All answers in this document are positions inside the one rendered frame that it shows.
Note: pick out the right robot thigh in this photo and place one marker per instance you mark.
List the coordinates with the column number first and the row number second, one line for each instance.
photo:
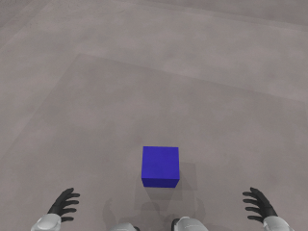
column 189, row 224

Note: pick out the carton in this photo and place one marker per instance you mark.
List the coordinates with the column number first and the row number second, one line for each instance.
column 160, row 166

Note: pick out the right robot hand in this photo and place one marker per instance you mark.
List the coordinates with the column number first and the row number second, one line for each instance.
column 265, row 209

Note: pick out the robot right forearm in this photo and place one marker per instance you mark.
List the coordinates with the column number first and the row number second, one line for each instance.
column 274, row 223

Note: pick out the robot left forearm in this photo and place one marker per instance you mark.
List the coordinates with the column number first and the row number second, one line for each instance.
column 48, row 222

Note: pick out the left robot hand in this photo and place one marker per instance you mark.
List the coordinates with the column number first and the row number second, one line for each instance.
column 62, row 201

